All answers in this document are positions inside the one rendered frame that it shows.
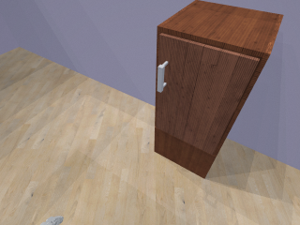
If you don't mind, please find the cupboard door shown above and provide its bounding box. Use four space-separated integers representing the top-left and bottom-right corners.
156 33 260 155

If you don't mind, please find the handle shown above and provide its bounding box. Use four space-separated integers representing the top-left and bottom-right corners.
157 61 169 93

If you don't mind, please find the left robot hand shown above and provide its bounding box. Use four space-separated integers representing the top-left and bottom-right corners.
40 216 64 225

